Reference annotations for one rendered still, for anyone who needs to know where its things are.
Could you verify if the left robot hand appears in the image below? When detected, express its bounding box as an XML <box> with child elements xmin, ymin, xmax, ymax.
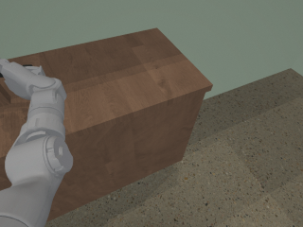
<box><xmin>0</xmin><ymin>58</ymin><xmax>45</xmax><ymax>100</ymax></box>

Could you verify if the left robot forearm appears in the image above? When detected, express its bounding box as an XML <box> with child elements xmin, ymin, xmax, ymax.
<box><xmin>5</xmin><ymin>75</ymin><xmax>67</xmax><ymax>178</ymax></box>

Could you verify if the counter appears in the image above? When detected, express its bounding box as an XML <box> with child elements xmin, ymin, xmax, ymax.
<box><xmin>0</xmin><ymin>27</ymin><xmax>213</xmax><ymax>222</ymax></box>

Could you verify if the robot left upper arm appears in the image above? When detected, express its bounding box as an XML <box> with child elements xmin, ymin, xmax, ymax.
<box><xmin>0</xmin><ymin>135</ymin><xmax>74</xmax><ymax>227</ymax></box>

